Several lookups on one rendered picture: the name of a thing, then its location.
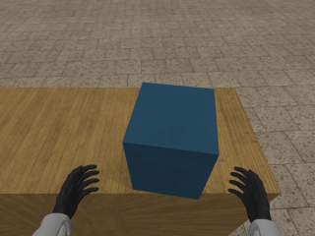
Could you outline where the left robot forearm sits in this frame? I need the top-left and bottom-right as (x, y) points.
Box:
(32, 212), (73, 236)

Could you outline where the robot right hand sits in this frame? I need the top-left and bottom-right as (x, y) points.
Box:
(227, 166), (272, 223)

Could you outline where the robot left hand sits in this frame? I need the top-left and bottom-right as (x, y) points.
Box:
(52, 164), (99, 219)

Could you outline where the pedestal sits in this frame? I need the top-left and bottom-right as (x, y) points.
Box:
(0, 87), (281, 236)

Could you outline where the carton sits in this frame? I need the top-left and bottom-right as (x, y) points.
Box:
(122, 82), (220, 200)

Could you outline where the right robot forearm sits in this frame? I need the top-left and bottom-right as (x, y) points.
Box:
(247, 218), (282, 236)

